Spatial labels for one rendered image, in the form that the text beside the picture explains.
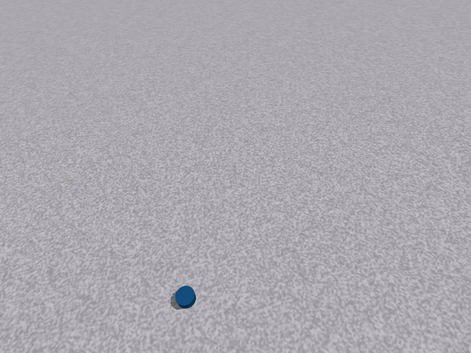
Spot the tin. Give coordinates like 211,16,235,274
175,286,196,309

